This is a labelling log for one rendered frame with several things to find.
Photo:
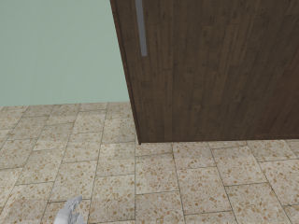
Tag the robot left hand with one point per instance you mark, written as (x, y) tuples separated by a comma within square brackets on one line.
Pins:
[(64, 216)]

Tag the wardrobe door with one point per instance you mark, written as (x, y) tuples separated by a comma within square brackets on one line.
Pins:
[(281, 114), (212, 66)]

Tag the handle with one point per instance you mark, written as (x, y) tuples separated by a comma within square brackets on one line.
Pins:
[(141, 27)]

